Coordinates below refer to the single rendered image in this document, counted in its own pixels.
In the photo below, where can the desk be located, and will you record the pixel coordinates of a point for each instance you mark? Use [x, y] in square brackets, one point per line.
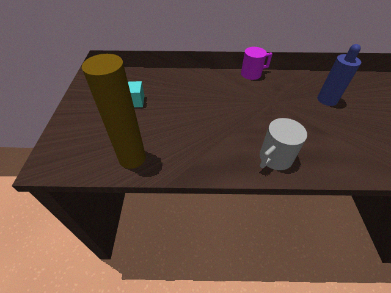
[202, 127]

